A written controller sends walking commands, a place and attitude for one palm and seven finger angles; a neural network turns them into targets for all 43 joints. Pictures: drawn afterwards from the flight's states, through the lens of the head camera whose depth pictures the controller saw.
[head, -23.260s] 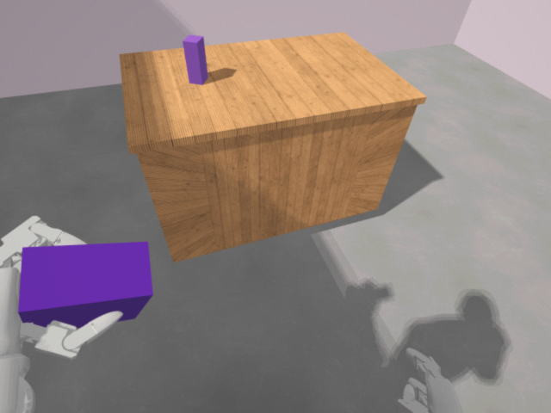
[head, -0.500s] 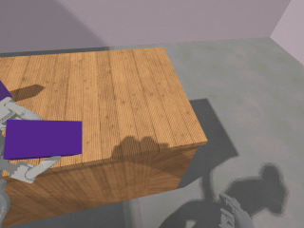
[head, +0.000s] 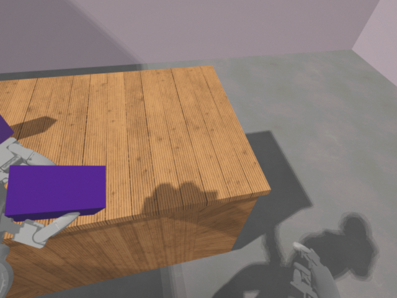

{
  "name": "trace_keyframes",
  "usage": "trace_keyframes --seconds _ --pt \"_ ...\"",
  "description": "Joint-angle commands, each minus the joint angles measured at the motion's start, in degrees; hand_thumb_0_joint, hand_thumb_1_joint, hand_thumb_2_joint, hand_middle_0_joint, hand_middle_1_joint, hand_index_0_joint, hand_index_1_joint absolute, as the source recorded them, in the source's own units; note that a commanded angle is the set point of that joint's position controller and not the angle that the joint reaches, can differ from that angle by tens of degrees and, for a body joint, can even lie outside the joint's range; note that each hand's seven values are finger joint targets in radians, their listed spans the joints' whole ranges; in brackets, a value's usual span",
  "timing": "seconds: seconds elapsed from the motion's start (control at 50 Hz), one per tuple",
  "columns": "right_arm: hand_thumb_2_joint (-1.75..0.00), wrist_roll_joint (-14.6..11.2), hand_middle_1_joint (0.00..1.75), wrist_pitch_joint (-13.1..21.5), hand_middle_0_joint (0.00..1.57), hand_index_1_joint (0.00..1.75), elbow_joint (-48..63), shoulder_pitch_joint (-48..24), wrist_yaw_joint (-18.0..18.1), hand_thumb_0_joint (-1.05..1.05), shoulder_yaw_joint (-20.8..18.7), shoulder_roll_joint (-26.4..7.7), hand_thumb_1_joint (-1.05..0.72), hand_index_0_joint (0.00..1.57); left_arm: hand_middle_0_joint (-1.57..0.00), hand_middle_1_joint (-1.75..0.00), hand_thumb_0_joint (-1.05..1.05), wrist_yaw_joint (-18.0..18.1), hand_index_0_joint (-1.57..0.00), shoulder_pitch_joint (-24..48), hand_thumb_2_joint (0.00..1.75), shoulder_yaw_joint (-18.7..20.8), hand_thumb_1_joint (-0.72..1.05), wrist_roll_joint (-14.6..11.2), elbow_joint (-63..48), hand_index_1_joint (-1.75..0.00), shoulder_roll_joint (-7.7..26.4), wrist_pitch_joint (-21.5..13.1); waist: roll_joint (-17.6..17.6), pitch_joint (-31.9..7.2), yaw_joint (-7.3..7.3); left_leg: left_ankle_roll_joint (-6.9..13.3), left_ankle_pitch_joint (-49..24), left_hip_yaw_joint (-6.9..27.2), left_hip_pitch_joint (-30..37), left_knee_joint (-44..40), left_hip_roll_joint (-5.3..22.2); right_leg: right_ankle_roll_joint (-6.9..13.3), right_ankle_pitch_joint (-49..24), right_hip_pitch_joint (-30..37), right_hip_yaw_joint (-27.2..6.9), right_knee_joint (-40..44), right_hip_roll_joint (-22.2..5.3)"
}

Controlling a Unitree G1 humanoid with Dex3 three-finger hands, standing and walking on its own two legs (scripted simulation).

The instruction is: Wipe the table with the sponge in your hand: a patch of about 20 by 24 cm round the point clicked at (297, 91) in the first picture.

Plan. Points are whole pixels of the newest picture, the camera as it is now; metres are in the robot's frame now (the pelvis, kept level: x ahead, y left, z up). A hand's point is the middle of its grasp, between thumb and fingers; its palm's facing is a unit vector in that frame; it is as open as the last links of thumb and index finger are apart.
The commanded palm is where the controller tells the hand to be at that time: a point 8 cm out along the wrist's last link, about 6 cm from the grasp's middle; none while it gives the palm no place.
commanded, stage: turn the palm down, sponge in hand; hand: left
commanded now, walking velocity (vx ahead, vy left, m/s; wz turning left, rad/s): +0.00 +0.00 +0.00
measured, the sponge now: (72, 193) +0.23 +0.23 +0.14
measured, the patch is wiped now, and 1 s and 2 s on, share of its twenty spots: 0.00 0.00 0.00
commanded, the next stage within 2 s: none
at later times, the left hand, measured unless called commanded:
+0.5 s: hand (52, 196) +0.21 +0.24 +0.16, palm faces +0.40 -0.65 -0.64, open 9.9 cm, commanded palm +0.17 +0.28 +0.17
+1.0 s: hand (64, 192) +0.23 +0.25 +0.13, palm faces +0.26 -0.40 -0.88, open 9.9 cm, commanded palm +0.20 +0.25 +0.17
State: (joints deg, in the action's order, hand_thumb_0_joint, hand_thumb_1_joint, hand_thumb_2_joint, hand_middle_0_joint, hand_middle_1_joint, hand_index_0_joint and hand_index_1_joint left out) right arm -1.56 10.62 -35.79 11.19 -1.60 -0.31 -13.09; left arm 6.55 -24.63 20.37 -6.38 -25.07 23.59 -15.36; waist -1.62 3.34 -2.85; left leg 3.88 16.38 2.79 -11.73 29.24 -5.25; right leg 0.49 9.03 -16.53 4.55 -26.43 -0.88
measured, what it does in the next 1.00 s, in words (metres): shifts its weight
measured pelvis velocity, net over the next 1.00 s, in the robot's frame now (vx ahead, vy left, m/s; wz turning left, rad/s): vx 0.03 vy -0.05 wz -0.03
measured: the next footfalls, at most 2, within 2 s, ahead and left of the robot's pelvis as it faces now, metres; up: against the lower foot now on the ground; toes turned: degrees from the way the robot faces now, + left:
none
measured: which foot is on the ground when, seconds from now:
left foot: down 0.00-1.00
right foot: down 0.00-1.00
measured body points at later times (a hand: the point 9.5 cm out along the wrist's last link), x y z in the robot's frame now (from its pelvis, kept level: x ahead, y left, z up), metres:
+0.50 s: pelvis +0.01 -0.04 -0.01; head +0.03 -0.04 +0.44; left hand +0.18 +0.28 +0.19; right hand +0.20 -0.28 -0.10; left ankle -0.01 +0.07 -0.74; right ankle +0.06 -0.11 -0.74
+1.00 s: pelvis +0.03 -0.05 -0.01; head +0.04 -0.08 +0.44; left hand +0.21 +0.26 +0.18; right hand +0.21 -0.29 -0.11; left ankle -0.01 +0.07 -0.74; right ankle +0.06 -0.11 -0.74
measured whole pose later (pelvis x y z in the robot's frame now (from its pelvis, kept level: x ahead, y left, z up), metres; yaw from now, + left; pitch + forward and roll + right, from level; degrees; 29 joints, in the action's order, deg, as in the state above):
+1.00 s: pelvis +0.03 -0.05 -0.01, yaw -2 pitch +3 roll +0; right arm -1.2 -1.1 -32.8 10.3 4.5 -1.1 -15.0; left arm 7.4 -27.6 19.4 18.8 -22.2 32.7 2.9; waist 4.3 -2.6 -4.4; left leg 0.6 22.5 2.2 -17.4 36.6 -1.8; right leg 4.6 15.3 -23.9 1.6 -35.7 4.6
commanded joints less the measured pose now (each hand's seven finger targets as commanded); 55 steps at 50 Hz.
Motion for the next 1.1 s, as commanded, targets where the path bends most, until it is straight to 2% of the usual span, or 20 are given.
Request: trace_keyframes --seconds 0.0,0.02,0.04,0.06,0.08,0.1,0.14,0.2,0.24,0.28,0.32,0.38,0.42,0.54,0.62,0.7,0.72,0.8,0.92,1.08 --pt "-0.90 -0.50 0.30 2.07 0.20 0.30 8.61 -4.40 0.72 0.00 -2.78 -8.17 -0.90 0.20 -1.20 -1.60 0.00 0.61 -1.20 5.84 1.30 3.92 0.10 -0.30 -11.95 -1.60 7.89 -2.50 3.34 -7.35 0.47 -3.82 -5.17 7.20 -9.05 -9.03 7.65 0.29 -4.81 12.62 -6.02 1.34 -3.79" --pt "-0.90 -4.36 0.30 0.12 0.20 0.30 17.62 5.03 5.37 0.00 10.75 -9.94 -0.90 0.20 -1.20 -1.60 0.00 0.21 -1.20 60.20 1.30 15.86 0.10 4.75 -32.10 -1.60 49.94 -10.46 20.94 -1.87 6.40 -1.18 -0.13 8.29 -22.28 -5.67 10.05 -2.95 6.40 14.24 -7.51 -6.14 2.80" --pt "-0.90 3.72 0.30 1.36 0.20 0.30 7.43 -4.54 4.14 0.00 -0.42 -6.26 -0.90 0.20 -1.20 -1.60 0.00 -1.66 -1.20 44.29 1.30 17.45 0.10 10.82 -4.85 -1.60 23.76 -0.15 15.57 -16.13 0.16 -5.59 -11.65 2.84 -1.95 -6.02 7.15 1.70 4.25 7.34 -3.07 -5.99 2.23" --pt "-0.90 4.73 0.30 2.88 0.20 0.30 6.88 -1.37 1.00 0.00 -0.79 -7.88 -0.90 0.20 -1.20 -1.60 0.00 -1.88 -1.20 29.34 1.30 5.01 0.10 7.04 -0.08 -1.60 15.09 1.25 12.86 -8.62 1.56 -9.15 -24.32 3.88 -1.37 -6.49 5.43 2.53 2.95 -0.03 0.23 -4.14 3.83" --pt "-0.90 3.85 0.30 2.11 0.20 0.30 6.20 0.23 0.53 0.00 -2.80 -10.79 -0.90 0.20 -1.20 -1.60 0.00 -1.59 -1.20 23.40 1.30 7.55 0.10 7.40 -3.05 -1.60 14.07 2.52 10.74 -19.11 1.05 -9.70 -31.60 4.75 7.24 -3.93 7.39 1.78 0.52 -2.49 -0.37 -7.23 4.74" --pt "-0.90 3.51 0.30 1.92 0.20 0.30 7.35 -2.81 1.28 0.00 -2.10 -9.78 -0.90 0.20 -1.20 -1.60 0.00 -3.77 -1.20 21.35 1.30 3.94 0.10 3.84 -3.29 -1.60 7.89 5.30 11.91 -21.43 -0.58 -9.28 -33.48 4.03 9.48 -3.11 6.67 1.52 0.95 -2.83 -1.68 -7.22 3.77" --pt "-0.90 1.95 0.30 1.44 0.20 0.30 6.90 -4.54 1.18 0.00 -1.21 -10.08 -0.90 0.20 -1.20 -1.60 0.00 -7.65 -1.20 14.29 1.30 4.03 0.10 0.27 -2.30 -1.60 7.55 11.53 11.32 -16.95 -2.81 -8.70 -26.57 1.81 4.66 -4.68 6.22 1.97 -0.08 0.57 -1.43 -6.01 2.80" --pt "-0.90 1.24 0.30 -1.00 0.20 0.30 9.80 -7.50 1.40 0.00 -0.36 -10.34 -0.90 0.20 -1.20 -1.60 0.00 -9.07 -1.20 6.45 1.30 5.86 0.10 5.25 -5.23 -1.60 13.15 17.17 2.06 -9.93 -2.90 -5.81 -20.99 0.46 -3.91 -5.38 5.52 1.78 -4.17 5.58 0.23 -3.71 3.01" --pt "-0.90 1.89 0.30 -2.63 0.20 0.30 11.62 -9.17 1.02 0.00 -0.08 -9.48 -0.90 0.20 -1.20 -1.60 0.00 -7.87 -1.20 4.25 1.30 7.27 0.10 9.18 -10.41 -1.60 14.37 16.15 -1.56 -8.92 -2.06 -4.68 -21.14 -0.09 -5.27 -5.05 5.47 1.79 -4.17 5.86 0.03 -3.24 3.57" --pt "-0.90 2.54 0.30 -3.79 0.20 0.30 11.58 -9.34 1.74 0.00 -0.96 -8.99 -0.90 0.20 -1.20 -1.60 0.00 -5.90 -1.20 2.59 1.30 11.97 0.10 8.61 -10.82 -1.60 16.00 12.45 -4.84 -9.49 -1.77 -4.05 -15.92 -0.06 -6.50 -3.78 5.42 1.14 -1.24 4.06 -0.32 -3.19 3.82" --pt "-0.90 2.32 0.30 -3.90 0.20 0.30 12.09 -9.94 2.35 0.00 -1.02 -8.74 -0.90 0.20 -1.20 -1.60 0.00 -3.48 -1.20 5.36 1.30 18.83 0.10 6.89 -17.73 -1.60 22.38 7.00 0.02 -13.50 -2.43 -3.01 -11.20 -1.18 -5.86 -2.58 5.07 0.89 2.00 4.06 -2.25 -3.11 4.19" --pt "-0.90 3.11 0.30 -2.97 0.20 0.30 10.29 -6.54 3.15 0.00 -1.83 -7.07 -0.90 0.20 -1.20 -1.60 0.00 -0.09 -1.20 3.30 1.30 16.45 0.10 7.41 -13.96 -1.60 17.84 1.45 8.93 -12.15 -1.80 -3.33 -9.28 -1.53 -7.16 0.32 4.23 1.06 3.71 0.72 -2.63 -3.50 2.93" --pt "-0.90 2.95 0.30 -3.09 0.20 0.30 9.25 -5.20 3.49 0.00 -1.80 -7.58 -0.90 0.20 -1.20 -1.60 0.00 0.94 -1.20 5.26 1.30 16.18 0.10 9.66 -10.88 -1.60 19.62 1.57 12.26 -10.09 -0.14 -2.46 -4.77 -1.94 -9.03 2.14 3.88 1.15 6.74 -2.57 -4.51 -3.11 2.00" --pt "-0.90 1.84 0.30 -4.81 0.20 0.30 10.21 -5.96 6.03 0.00 -2.44 -8.63 -0.90 0.20 -1.20 -1.60 0.00 -3.28 -1.20 9.00 1.30 8.60 0.10 12.64 -2.63 -1.60 19.79 9.59 3.23 -12.47 0.81 -1.62 -1.77 -2.76 -15.19 6.27 4.06 -0.34 15.02 3.37 -12.55 1.11 -3.08" --pt "-0.90 1.36 0.30 -5.52 0.20 0.30 11.56 -8.70 6.98 0.00 -2.32 -8.24 -0.90 0.20 -1.20 -1.60 0.00 -2.83 -1.20 8.03 1.30 8.91 0.10 16.97 -8.50 -1.60 23.14 8.78 1.46 -14.06 -0.84 -1.41 -3.51 -1.86 -14.09 7.16 3.97 -0.34 13.15 5.11 -15.43 0.10 -3.10" --pt "-0.90 1.94 0.30 -6.06 0.20 0.30 11.15 -6.37 7.21 0.00 -3.14 -7.88 -0.90 0.20 -1.20 -1.60 0.00 0.26 -1.20 2.16 1.30 11.89 0.10 18.78 -10.12 -1.60 23.42 5.84 0.00 -17.38 -1.97 -1.19 -8.56 -1.50 -13.21 7.17 4.05 -0.67 2.65 6.24 -12.69 -2.77 -1.90" --pt "-0.90 1.50 0.30 -6.07 0.20 0.30 11.43 -6.94 6.95 0.00 -2.98 -8.01 -0.90 0.20 -1.20 -1.60 0.00 1.24 -1.20 1.66 1.30 13.85 0.10 19.47 -10.89 -1.60 25.45 6.01 2.60 -17.60 -2.42 -1.40 -9.22 -1.70 -12.70 6.92 4.13 -0.07 1.00 6.40 -13.17 -3.36 -1.37" --pt "-0.90 1.20 0.30 -7.37 0.20 0.30 10.77 -5.40 5.84 0.00 -3.35 -7.30 -0.90 0.20 -1.20 -1.60 0.00 3.64 -1.20 -3.91 1.30 12.73 0.10 21.33 -7.74 -1.60 21.94 9.19 5.11 -16.22 -2.81 -1.92 -13.03 -2.54 -12.52 5.92 4.32 0.81 -8.00 6.50 -9.90 -5.14 -0.62" --pt "-0.90 -0.24 0.30 -9.23 0.20 0.30 12.52 -7.82 6.61 0.00 -2.52 -8.19 -0.90 0.20 -1.20 -1.60 0.00 2.46 -1.20 0.32 1.30 6.48 0.10 25.20 -5.79 -1.60 20.67 17.86 3.37 -12.06 -1.29 -1.38 -9.76 -3.00 -11.38 3.76 4.34 0.51 -1.92 4.31 -9.59 -2.20 0.06" --pt "-0.90 1.37 0.30 -8.36 0.20 0.30 12.46 -8.34 8.02 0.00 -2.20 -8.26 -0.90 0.20 -1.20 -1.60 0.00 2.76 -1.20 5.01 1.30 1.98 0.10 34.56 -11.61 -1.60 22.25 15.48 4.20 -14.89 -1.35 -0.69 -10.09 -1.25 -6.17 1.42 3.97 0.80 1.42 4.48 -8.87 -1.41 0.81"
